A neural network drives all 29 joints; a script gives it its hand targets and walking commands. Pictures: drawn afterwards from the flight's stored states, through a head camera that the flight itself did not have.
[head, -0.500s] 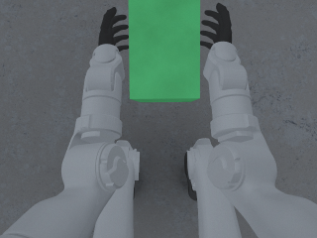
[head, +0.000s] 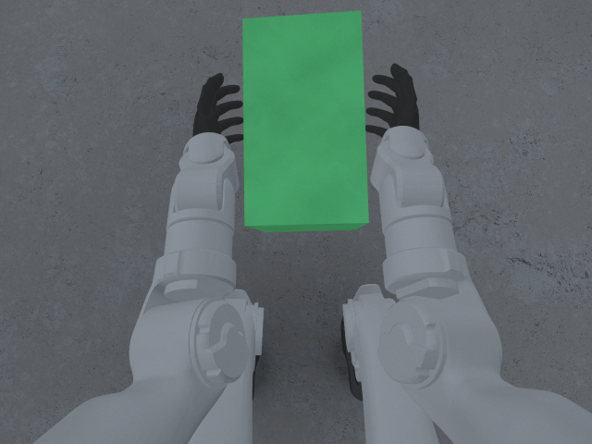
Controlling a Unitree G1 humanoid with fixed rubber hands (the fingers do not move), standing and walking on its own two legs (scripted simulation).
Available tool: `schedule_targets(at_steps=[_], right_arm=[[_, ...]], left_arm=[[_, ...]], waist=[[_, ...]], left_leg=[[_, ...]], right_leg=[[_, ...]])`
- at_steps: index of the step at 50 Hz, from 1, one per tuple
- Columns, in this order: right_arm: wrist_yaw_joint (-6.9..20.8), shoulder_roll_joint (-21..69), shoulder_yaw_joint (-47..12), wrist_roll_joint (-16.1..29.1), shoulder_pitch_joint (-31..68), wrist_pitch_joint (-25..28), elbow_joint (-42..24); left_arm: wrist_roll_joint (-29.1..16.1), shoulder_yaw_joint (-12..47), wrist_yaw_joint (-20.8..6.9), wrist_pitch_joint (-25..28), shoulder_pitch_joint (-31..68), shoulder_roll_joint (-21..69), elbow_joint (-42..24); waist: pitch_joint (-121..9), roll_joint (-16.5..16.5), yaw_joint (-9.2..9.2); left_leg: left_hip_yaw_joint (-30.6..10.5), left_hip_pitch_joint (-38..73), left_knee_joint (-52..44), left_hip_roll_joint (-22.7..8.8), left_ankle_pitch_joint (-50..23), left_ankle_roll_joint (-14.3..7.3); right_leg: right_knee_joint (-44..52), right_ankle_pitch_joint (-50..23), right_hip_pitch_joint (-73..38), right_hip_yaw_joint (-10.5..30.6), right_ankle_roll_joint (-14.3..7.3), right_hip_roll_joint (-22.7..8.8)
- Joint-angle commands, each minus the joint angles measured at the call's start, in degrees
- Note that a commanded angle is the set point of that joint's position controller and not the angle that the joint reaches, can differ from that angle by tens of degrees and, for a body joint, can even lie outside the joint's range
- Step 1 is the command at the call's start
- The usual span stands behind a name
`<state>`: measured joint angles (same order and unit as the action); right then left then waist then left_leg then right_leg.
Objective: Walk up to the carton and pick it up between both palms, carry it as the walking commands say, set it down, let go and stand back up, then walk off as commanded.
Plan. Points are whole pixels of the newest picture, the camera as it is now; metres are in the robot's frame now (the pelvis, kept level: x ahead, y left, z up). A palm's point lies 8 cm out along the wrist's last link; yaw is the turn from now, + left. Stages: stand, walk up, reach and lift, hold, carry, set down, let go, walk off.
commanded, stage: reach and lift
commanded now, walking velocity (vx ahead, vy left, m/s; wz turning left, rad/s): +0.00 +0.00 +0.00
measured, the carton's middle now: (306, 137) +0.52 -0.01 -0.13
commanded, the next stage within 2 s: none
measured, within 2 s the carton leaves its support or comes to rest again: neither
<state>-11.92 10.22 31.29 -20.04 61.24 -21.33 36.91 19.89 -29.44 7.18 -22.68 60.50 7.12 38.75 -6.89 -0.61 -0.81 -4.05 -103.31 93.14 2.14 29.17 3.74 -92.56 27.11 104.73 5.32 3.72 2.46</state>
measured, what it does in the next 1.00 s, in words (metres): rises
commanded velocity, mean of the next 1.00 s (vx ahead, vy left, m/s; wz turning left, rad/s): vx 0.00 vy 0.00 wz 0.00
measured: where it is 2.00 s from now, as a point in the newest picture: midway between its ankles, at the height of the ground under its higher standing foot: (301, 374)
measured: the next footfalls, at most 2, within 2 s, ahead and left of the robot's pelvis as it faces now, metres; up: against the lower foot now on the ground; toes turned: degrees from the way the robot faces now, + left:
none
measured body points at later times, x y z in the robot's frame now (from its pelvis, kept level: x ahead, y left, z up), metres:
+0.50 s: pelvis +0.01 +0.00 +0.06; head +0.21 -0.01 +0.46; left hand +0.47 +0.11 +0.01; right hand +0.47 -0.12 +0.03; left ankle +0.09 +0.14 -0.50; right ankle +0.10 -0.14 -0.50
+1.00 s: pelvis +0.02 +0.00 +0.12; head +0.18 -0.01 +0.54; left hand +0.45 +0.11 +0.08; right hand +0.45 -0.13 +0.10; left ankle +0.09 +0.14 -0.50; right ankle +0.10 -0.14 -0.50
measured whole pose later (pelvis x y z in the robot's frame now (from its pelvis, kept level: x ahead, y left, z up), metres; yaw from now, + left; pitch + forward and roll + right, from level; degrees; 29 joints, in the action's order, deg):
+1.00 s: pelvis +0.02 +0.00 +0.12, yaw -1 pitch +26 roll +1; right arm -11.4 15.4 28.6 -22.1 44.5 -18.9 34.5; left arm 22.0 -29.0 6.5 -20.6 43.5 12.5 35.4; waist -7.1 -0.3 -0.8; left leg -4.0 -70.7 68.4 1.0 24.1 2.9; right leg -68.2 22.4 72.2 5.3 2.6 1.8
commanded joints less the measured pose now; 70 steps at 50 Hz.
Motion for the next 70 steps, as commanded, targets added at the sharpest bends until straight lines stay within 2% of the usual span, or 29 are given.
schedule_targets(at_steps=[1, 47, 70], right_arm=[[20.6, 59.6, -29.1, 9.7, 33.4, 0.0, 10.4], [19.9, 65.6, -33.2, 6.8, 14.3, 2.0, 9.8], [20.9, 66.1, -36.0, 4.8, 0.9, 2.4, 6.1]], left_arm=[[-9.7, 28.7, -16.7, 2.3, 38.0, 58.5, 4.7], [-6.9, 30.9, -16.8, 4.3, 21.0, 62.4, 3.3], [-6.7, 35.2, -16.9, 5.4, 8.9, 62.6, -1.9]], waist=[[-56.8, 0.8, 0.50], [-41.3, 0.6, 0.40], [-32.4, 1.1, 0.11]], left_leg=[[8.8, 30.9, -11.0, 9.5, -12.3, -0.9], [5.1, 51.9, -32.8, 8.1, -12.9, -2.9], [3.1, 70.0, -48.5, 6.1, -20.9, -3.2]], right_leg=[[10.0, -11.8, -33.2, -10.1, -0.2, 9.3], [32.2, -12.8, -56.1, -5.7, -1.0, 8.1], [47.9, -20.8, -72.8, -3.7, -1.4, 6.5]])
